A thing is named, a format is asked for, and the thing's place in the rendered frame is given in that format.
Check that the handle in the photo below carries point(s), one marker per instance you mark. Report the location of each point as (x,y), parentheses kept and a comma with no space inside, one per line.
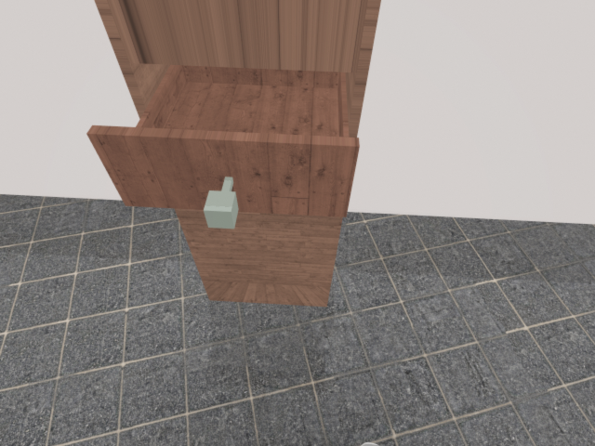
(221,207)

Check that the drawer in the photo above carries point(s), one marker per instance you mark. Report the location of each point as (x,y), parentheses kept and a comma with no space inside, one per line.
(282,135)

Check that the cabinet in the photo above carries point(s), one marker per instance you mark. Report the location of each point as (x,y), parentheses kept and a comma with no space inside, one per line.
(267,258)

